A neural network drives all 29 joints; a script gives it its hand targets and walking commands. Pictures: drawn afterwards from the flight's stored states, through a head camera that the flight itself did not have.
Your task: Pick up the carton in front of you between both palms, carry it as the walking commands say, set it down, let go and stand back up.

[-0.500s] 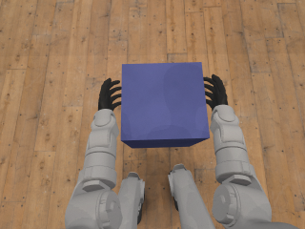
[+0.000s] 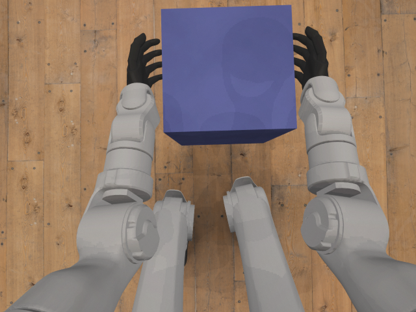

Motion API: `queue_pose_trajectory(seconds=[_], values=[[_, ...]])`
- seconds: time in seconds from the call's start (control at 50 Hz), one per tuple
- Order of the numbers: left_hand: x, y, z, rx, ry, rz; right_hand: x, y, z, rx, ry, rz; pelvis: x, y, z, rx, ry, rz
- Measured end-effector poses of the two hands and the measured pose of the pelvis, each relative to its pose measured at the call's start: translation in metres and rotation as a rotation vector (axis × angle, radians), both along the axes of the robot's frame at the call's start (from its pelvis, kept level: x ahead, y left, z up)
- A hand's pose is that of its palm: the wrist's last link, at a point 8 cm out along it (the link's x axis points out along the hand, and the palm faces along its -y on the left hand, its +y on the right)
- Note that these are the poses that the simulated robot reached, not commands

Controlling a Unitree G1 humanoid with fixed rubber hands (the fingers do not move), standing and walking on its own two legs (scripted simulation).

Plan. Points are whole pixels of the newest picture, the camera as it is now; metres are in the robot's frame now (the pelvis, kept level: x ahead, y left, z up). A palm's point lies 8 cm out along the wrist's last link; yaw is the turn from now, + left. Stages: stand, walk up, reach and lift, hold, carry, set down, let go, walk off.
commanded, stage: set down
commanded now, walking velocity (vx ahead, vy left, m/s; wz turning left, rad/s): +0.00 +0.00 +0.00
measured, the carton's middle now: (223, 91) +0.49 -0.08 -0.19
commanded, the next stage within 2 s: none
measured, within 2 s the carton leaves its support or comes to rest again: rests again in 1.68 s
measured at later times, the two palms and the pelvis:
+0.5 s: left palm (165, 88) +0.54 +0.05 -0.26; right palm (294, 83) +0.50 -0.25 -0.25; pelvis -0.01 +0.00 -0.09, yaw +2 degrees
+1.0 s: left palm (165, 89) +0.54 +0.05 -0.27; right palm (292, 90) +0.49 -0.25 -0.27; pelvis -0.01 +0.01 -0.11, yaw +1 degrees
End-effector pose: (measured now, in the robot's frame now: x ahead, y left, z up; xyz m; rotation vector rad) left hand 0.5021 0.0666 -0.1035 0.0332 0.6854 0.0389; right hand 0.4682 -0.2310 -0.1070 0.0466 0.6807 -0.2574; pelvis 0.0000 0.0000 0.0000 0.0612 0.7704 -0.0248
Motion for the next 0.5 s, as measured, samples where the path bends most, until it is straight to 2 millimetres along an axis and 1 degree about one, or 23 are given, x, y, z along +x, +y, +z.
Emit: queue_pose_trajectory(seconds=[0.2, 0.42, 0.5], values=[[0.018, -0.011, -0.056, 0.016, 0.025, -0.023, 0.014, -0.010, -0.055, -0.017, 0.030, -0.001, -0.010, 0.000, -0.040, 0.004, -0.003, 0.006], [0.032, -0.019, -0.133, 0.018, 0.049, -0.041, 0.028, -0.019, -0.128, -0.034, 0.058, 0.005, -0.010, 0.001, -0.081, 0.000, -0.027, 0.024], [0.034, -0.019, -0.152, 0.008, 0.065, -0.040, 0.030, -0.019, -0.143, -0.042, 0.076, 0.008, -0.006, -0.001, -0.092, -0.009, -0.050, 0.041]])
